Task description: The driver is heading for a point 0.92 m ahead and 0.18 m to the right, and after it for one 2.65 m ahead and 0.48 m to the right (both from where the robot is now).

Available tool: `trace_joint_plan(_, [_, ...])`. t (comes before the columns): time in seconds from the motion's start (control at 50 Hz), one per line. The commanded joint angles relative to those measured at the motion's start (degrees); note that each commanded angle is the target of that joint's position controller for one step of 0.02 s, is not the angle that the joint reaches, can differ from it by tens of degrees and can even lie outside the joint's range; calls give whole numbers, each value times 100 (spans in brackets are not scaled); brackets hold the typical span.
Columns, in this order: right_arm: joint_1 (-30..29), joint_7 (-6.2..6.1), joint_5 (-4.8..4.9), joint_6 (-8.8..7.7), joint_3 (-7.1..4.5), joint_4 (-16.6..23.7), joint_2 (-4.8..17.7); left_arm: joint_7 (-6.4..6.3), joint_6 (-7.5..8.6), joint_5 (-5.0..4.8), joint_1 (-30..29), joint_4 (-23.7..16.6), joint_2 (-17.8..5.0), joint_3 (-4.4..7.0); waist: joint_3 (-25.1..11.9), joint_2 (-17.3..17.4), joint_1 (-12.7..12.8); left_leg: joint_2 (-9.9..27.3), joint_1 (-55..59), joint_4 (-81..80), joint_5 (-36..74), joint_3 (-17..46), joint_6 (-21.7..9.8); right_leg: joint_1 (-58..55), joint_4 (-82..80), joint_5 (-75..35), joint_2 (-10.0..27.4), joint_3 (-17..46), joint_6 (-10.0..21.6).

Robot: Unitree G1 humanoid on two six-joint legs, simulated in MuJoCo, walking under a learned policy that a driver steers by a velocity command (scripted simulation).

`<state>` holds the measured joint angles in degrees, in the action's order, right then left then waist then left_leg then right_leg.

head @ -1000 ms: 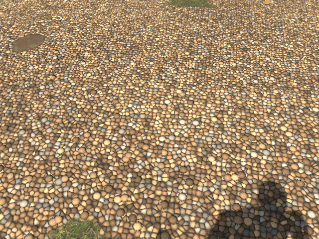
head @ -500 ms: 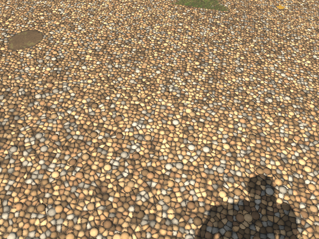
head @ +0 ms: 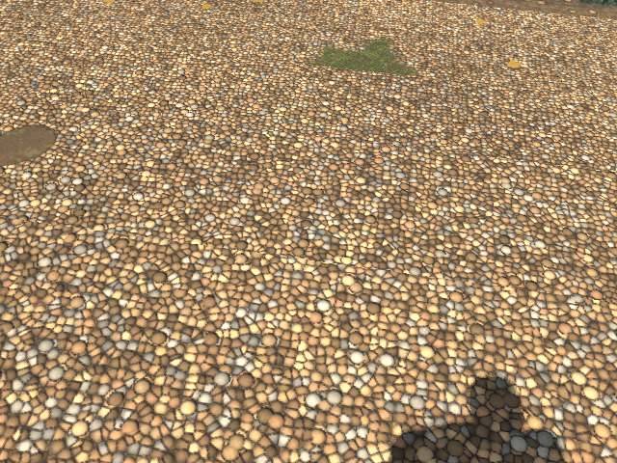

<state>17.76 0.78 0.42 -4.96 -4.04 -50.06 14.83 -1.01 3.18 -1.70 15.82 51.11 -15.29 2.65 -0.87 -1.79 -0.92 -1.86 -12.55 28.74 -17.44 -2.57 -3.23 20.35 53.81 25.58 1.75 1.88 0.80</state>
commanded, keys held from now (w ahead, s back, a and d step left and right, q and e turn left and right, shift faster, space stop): w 0.86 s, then w+e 0.14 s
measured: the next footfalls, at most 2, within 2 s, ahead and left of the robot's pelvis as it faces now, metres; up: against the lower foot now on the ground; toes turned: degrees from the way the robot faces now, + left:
right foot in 0.34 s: +0.33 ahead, -0.16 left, +0.00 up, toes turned -2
left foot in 0.92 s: +0.68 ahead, +0.08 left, +0.00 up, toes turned +2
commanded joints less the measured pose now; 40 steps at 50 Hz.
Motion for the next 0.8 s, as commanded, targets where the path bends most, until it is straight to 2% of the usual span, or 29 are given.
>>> trace_joint_plan(0.02, [559, -22, -12, -101, -117, 135, 706, 91, 315, -22, -820, -649, -568, 138, 310, 670, -259, 1946, 2238, -1677, 383, 2728, -1124, 3180, 1051, -469, 426, 227, 252])
trace_joint_plan(0.06, [535, -33, -27, -24, -26, 100, 491, 191, 294, 30, -994, -669, -428, 128, 334, 691, -205, 1631, 1906, -1859, 1328, 1933, -897, 2779, 439, -970, 537, 60, 201])
trace_joint_plan(0.12, [556, -121, 6, 60, -50, 45, 688, 283, 246, 82, -1426, -807, -117, 15, 414, 648, -253, 1314, 1336, -2020, 1801, 1144, -842, 2114, -842, -1648, 345, -267, -52])
trace_joint_plan(0.16, [591, -153, 4, 71, -92, 4, 902, 312, 237, 61, -1728, -899, -66, -34, 461, 698, -313, 1243, 943, -2088, 1694, 879, -791, 1538, -1636, -2160, 168, -400, -126])
trace_joint_plan(0.2, [738, -149, 43, 61, -116, -97, 977, 327, 214, 28, -1933, -977, -192, -25, 537, 782, -357, 1381, 811, -2153, 1589, 865, -780, 1195, -1960, -2471, 82, -417, -109])
trace_joint_plan(0.26, [663, -149, 105, 66, -145, -203, 975, 347, 213, 17, -1997, -1071, -436, 35, 645, 781, -174, 1660, 1134, -2025, 1889, 852, -638, 1049, -2266, -2477, 116, -237, 144])
trace_joint_plan(0.3, [497, -154, 95, 103, -173, -205, 1042, 334, 217, 50, -1508, -956, -654, 149, 323, 779, 189, 1617, 1311, -1346, 3228, 645, -473, 286, -2364, -2266, -60, -370, 350])
trace_joint_plan(0.32, [452, -160, 73, 137, -151, -200, 979, 300, 200, 59, -741, -708, -824, 268, -126, 715, 558, 1397, 1142, -447, 3934, 428, -342, -703, -2363, -2185, -221, -495, 488])
trace_joint_plan(0.34, [453, -176, 10, 164, -85, -132, 840, 244, 176, 62, 257, -438, -1076, 393, -757, 485, 963, 1109, 359, 914, 3408, 220, -145, -2147, -2252, -2006, 131, -98, 690])
trace_joint_plan(0.36, [1095, -141, -26, 96, 107, -17, 172, 219, 137, 180, 917, -316, -1672, 522, -1612, -954, 785, 227, -1753, 3320, 1081, -16, 264, -4161, -2688, -683, 1631, 2455, 1531])
trace_joint_plan(0.38, [1017, -121, 40, -34, 118, -81, 226, 258, 144, 109, 921, -297, -1328, 400, -1911, -1338, 801, -74, -2520, 4330, -1478, 806, 233, -4201, -3853, 376, 2014, 4260, 1700])
trace_joint_plan(0.4, [519, -86, 215, -121, -35, 77, 746, 273, 178, 84, 392, -363, -1039, 291, -965, -957, 702, 288, -3097, 4751, -1184, 927, 104, -3457, -4003, 716, 1885, 3652, 1424])
trace_joint_plan(0.42, [119, -98, 246, -157, -47, 183, 833, 284, 200, 100, -73, -465, -848, 232, -426, -566, 540, 592, -3070, 4604, -650, 760, -5, -2628, -4076, 266, 1693, 2888, 1265])
trace_joint_plan(0.44, [-25, -136, 151, -146, -66, 192, 786, 311, 224, 155, -422, -492, -695, 190, -83, -264, 340, 822, -2810, 4258, -188, 692, -12, -1835, -4213, -389, 1459, 2246, 1179])
trace_joint_plan(0.46, [62, -164, 85, -81, -97, 150, 722, 325, 270, 221, -632, -510, -541, 151, -3, -376, 123, 1015, -2406, 3938, 117, 752, -23, -1326, -4340, -876, 1229, 1775, 1081])
trace_joint_plan(0.48, [192, -166, 63, -4, -88, 92, 602, 335, 291, 232, -716, -491, -478, 140, 0, -438, 1, 1074, -2114, 3786, 276, 755, 4, -1038, -4482, -1115, 1096, 1501, 1070])
trace_joint_plan(0.5, [239, -167, 54, 57, -77, 58, 494, 331, 319, 217, -677, -446, -478, 143, 12, -404, -46, 1090, -2015, 3669, 363, 709, 42, -881, -4592, -1348, 1036, 1293, 1119])
trace_joint_plan(0.56, [-261, -187, 3, 137, -96, 215, 511, 251, 354, 212, -372, -278, -675, 184, 263, -155, -2, 1143, -2514, 2944, 1016, 681, 215, -879, -4823, -1859, 1029, 937, 1246])
trace_joint_plan(0.58, [-91, 111, -838, 74, 269, 121, -187, 270, 538, 817, 125, -160, 57, -23, 374, -70, 79, 907, -2904, 3048, 1490, 784, 155, -1003, -4762, -1515, 1093, 965, 1410])
trace_joint_plan(0.6, [-257, 185, -815, 67, 223, 151, -107, 329, 553, 824, 415, -26, -22, -6, 488, -85, 157, 887, -3373, 2742, 1719, 878, 167, -1253, -4784, -1449, 1162, 954, 1473])
trace_joint_plan(0.62, [-557, 209, -703, 55, 198, 253, 140, 383, 543, 784, 409, -61, -178, 4, 433, -89, 213, 844, -3556, 2425, 2018, 821, 198, -1377, -4768, -1486, 1120, 851, 1486])
trace_joint_plan(0.64, [-843, 220, -624, 48, 175, 332, 274, 444, 528, 706, 376, -78, -278, -4, 385, -94, 227, 824, -3506, 2178, 2289, 721, 228, -1336, -4743, -1625, 1064, 695, 1483])
trace_joint_plan(0.66, [-1041, 230, -600, 54, 205, 399, 280, 481, 511, 671, 406, -64, -314, -28, 319, -75, 227, 818, -3325, 1932, 2569, 624, 249, -1222, -4702, -1849, 1023, 537, 1480])
trace_joint_plan(0.7, [-1314, 249, -579, 104, 300, 489, 163, 518, 451, 672, 746, 83, -245, -91, 364, -133, 321, 788, -3201, 1523, 2810, 488, 258, -1307, -4649, -2285, 1030, 362, 1503])
trace_joint_plan(0.72, [-1451, 261, -548, 124, 323, 541, 164, 536, 430, 673, 919, 156, -280, -94, 420, -127, 375, 751, -3175, 1286, 2853, 419, 233, -1433, -4636, -2488, 1052, 313, 1512])
trace_joint_plan(0.8, [-2056, 249, -441, 176, 333, 816, 244, 565, 375, 633, 1335, 410, -358, -94, 546, -169, 478, 572, -2995, 432, 2433, 313, 45, -2257, -4536, -2978, 1236, 283, 1400])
